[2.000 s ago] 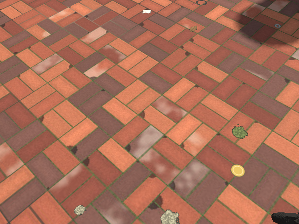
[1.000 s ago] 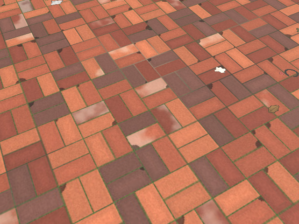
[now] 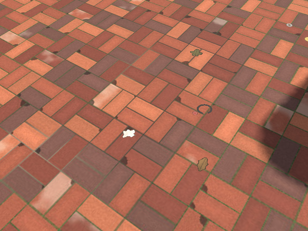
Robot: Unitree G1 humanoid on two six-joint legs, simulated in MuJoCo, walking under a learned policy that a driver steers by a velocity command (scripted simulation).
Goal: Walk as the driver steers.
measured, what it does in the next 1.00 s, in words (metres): walks ahead, turning left: left foot, then right foot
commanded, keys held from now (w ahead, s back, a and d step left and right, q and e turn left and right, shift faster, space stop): q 0.50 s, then w+q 0.18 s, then w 0.20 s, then w+e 0.12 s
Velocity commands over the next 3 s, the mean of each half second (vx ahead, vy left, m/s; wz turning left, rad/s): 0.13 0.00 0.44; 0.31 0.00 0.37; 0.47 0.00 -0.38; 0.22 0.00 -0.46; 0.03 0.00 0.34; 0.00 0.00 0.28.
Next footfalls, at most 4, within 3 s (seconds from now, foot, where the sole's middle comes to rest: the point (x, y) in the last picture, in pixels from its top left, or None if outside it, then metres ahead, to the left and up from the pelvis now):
0.16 left None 0.25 0.13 -0.78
0.58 right None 0.29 -0.10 -0.78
1.04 left None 0.32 0.24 -0.78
1.52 right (147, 180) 0.71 0.11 -0.78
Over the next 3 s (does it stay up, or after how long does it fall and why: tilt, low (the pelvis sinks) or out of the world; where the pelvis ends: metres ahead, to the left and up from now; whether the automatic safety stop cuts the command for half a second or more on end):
stays up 0.75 0.25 -0.02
